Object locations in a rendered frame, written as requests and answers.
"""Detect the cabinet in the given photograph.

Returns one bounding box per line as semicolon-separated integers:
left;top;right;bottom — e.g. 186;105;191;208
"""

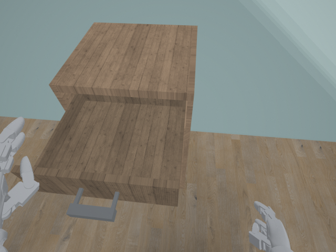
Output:
49;23;197;189

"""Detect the right robot hand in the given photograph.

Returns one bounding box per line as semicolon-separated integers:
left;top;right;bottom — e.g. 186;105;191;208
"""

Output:
249;201;291;252

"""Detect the left robot hand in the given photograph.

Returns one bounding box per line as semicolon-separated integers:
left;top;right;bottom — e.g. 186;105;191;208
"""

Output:
0;117;39;229

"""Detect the drawer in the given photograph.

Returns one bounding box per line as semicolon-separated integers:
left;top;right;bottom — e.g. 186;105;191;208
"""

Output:
11;93;186;207

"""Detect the handle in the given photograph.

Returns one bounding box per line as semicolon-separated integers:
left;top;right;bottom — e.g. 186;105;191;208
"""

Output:
66;188;120;222

